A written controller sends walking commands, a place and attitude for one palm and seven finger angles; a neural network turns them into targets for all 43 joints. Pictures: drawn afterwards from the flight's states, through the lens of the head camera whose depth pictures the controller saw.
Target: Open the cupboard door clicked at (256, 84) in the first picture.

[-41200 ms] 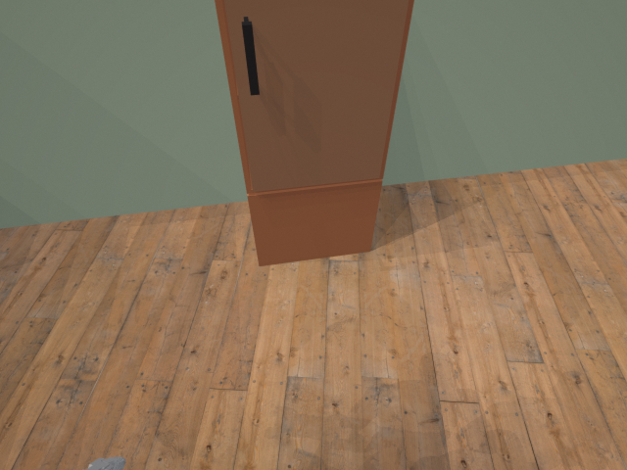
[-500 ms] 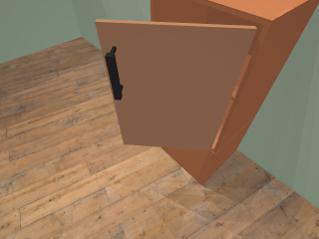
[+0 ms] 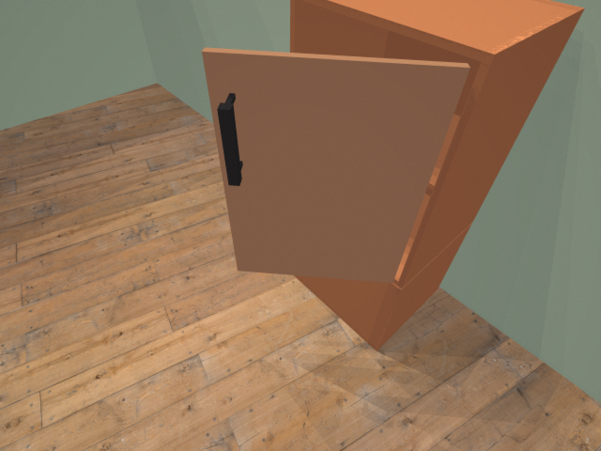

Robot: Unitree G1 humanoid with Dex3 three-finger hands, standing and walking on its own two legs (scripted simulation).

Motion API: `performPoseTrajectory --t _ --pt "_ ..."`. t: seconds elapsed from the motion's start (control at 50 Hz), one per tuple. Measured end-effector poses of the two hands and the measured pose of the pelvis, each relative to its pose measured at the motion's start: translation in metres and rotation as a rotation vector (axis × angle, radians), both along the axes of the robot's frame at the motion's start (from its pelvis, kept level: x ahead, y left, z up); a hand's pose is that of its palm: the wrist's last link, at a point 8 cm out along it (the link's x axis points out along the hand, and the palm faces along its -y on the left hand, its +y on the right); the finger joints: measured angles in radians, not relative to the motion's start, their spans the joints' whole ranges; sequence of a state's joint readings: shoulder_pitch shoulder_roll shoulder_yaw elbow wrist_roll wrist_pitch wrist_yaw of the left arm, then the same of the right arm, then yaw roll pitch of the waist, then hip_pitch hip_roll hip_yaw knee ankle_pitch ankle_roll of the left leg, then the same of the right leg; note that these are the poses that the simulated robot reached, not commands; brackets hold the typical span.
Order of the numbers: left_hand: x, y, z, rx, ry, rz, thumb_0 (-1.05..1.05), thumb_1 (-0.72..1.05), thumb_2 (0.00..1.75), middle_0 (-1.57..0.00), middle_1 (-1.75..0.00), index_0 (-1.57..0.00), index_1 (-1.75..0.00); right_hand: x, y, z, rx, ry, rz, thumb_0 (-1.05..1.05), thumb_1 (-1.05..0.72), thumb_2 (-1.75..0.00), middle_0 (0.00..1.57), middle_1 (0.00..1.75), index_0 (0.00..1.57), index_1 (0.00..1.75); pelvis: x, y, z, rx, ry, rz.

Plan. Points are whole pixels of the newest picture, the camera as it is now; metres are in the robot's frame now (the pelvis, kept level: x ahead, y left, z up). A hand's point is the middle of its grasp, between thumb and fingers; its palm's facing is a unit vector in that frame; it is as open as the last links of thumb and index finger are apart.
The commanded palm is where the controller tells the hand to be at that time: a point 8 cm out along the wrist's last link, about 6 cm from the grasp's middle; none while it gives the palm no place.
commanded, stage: come to a stop and stand still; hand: left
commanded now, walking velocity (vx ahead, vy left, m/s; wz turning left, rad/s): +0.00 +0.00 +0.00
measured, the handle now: (233, 141) +0.61 +0.16 +0.10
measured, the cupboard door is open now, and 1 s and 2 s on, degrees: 43 43 43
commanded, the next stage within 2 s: look again from close up in 0.06 s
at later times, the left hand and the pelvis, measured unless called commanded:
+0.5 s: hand out of the picture +0.00 +0.18 -0.17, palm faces +0.00 -0.98 -0.20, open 7.4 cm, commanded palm none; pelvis -0.01 +0.00 +0.00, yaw +0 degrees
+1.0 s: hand out of the picture -0.04 +0.16 -0.18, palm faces +0.05 -0.99 -0.14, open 7.3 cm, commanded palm none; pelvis +0.01 +0.00 +0.00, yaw -1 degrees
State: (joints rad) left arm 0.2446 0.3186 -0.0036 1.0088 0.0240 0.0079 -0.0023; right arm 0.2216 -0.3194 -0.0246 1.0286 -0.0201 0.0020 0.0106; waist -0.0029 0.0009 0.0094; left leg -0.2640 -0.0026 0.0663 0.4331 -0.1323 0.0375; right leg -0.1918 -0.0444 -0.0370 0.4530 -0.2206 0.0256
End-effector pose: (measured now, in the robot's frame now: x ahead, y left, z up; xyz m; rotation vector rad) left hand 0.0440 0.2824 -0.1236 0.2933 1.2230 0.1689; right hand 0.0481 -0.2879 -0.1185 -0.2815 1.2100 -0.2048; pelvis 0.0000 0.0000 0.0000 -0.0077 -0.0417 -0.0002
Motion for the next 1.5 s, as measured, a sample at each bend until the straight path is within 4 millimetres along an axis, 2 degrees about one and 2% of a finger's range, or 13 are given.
performPoseTrajectory --t 0.1,0.22,0.58,0.9,1.06,1.14,1.26,1.3,1.38,1.5 --pt "-0.023 -0.008 -0.007 -0.022 0.061 0.019 0.01 0.91 0.89 -0.2 -0.3 -0.21 -0.3 -0.019 0.005 -0.004 0.012 0.055 -0.018 0.0 -0.91 -0.89 0.2 0.3 0.2 0.3 -0.002 -0.001 0.001 -0.001 -0.001 0.001" --pt "-0.039 -0.02 -0.012 -0.051 0.101 0.039 0.01 0.91 0.89 -0.2 -0.3 -0.21 -0.3 -0.03 0.017 -0.009 0.041 0.087 -0.031 0.0 -0.91 -0.89 0.2 0.3 0.2 0.3 -0.003 -0.001 0.002 -0.003 -0.005 0.002" --pt "-0.057 -0.056 -0.021 -0.121 0.124 0.073 0.01 0.91 0.89 -0.2 -0.3 -0.2 -0.3 -0.036 0.058 -0.021 0.135 0.103 -0.051 0.0 -0.91 -0.89 0.2 0.3 0.2 0.3 -0.007 0.0 0.002 -0.002 -0.002 0.004" --pt "-0.082 -0.07 -0.025 -0.158 0.193 0.111 0.01 0.91 0.89 -0.2 -0.3 -0.2 -0.3 -0.065 0.069 -0.023 0.15 0.176 -0.101 0.0 -0.91 -0.9 0.2 0.3 0.2 0.3 0.0 0.001 0.002 -0.001 0.004 -0.007" --pt "-0.087 -0.074 -0.03 -0.189 0.234 0.138 0.01 0.91 0.89 -0.2 -0.3 -0.2 -0.3 -0.067 0.075 -0.026 0.146 0.191 -0.128 0.0 -0.91 -0.9 0.2 0.3 0.2 0.3 0.012 0.004 -0.003 -0.005 0.008 -0.018" --pt "-0.08 -0.075 -0.032 -0.192 0.243 0.135 0.01 0.91 0.89 -0.2 -0.3 -0.2 -0.3 -0.063 0.077 -0.029 0.15 0.187 -0.143 0.0 -0.91 -0.9 0.2 0.3 0.2 0.3 0.021 0.003 -0.006 -0.001 0.012 -0.024" --pt "-0.056 -0.083 -0.029 -0.173 0.208 0.138 0.01 0.91 0.89 -0.2 -0.3 -0.2 -0.3 -0.046 0.069 -0.036 0.173 0.191 -0.147 0.0 -0.91 -0.9 0.2 0.3 0.2 0.3 0.038 -0.007 -0.008 0.001 0.016 -0.029" --pt "-0.05 -0.086 -0.028 -0.172 0.188 0.159 0.01 0.91 0.89 -0.2 -0.3 -0.2 -0.3 -0.033 0.066 -0.034 0.172 0.195 -0.128 0.0 -0.91 -0.9 0.2 0.3 0.2 0.3 0.045 -0.009 -0.007 -0.005 0.022 -0.024" --pt "-0.043 -0.09 -0.026 -0.183 0.214 0.169 0.0 0.91 0.89 -0.2 -0.3 -0.2 -0.3 0.007 0.061 -0.027 0.136 0.15 -0.102 0.01 -0.92 -0.89 0.2 0.3 0.2 0.3 0.059 -0.004 -0.003 -0.009 0.026 -0.021" --pt "-0.017 -0.085 -0.037 -0.21 0.26 0.151 0.01 0.91 0.89 -0.2 -0.3 -0.2 -0.3 0.055 0.065 -0.023 0.087 0.078 -0.081 0.01 -0.94 -0.9 0.2 0.3 0.2 0.3 0.08 0.008 -0.007 -0.008 0.018 -0.031"
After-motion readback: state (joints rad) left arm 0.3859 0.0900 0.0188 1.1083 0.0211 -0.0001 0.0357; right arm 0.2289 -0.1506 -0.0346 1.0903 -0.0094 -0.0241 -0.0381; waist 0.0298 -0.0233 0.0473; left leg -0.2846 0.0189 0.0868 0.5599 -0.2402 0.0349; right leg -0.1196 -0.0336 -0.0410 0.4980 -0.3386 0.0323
